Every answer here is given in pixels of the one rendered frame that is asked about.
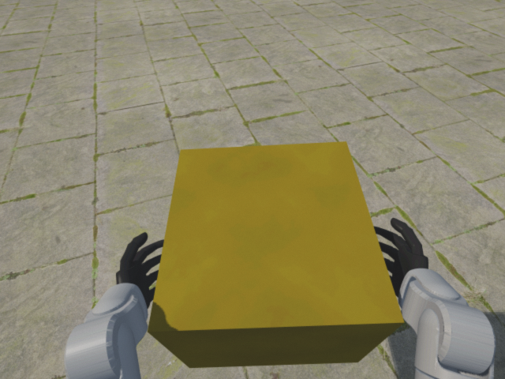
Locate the carton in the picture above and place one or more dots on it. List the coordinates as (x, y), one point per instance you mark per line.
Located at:
(270, 258)

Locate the robot right forearm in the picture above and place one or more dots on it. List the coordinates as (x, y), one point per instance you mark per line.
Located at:
(454, 341)

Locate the robot right hand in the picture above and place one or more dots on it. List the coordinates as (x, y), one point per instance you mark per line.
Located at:
(408, 256)

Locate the robot left hand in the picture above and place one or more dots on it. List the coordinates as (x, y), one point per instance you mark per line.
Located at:
(133, 271)

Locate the robot left forearm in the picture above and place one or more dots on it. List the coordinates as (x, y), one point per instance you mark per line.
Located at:
(104, 346)

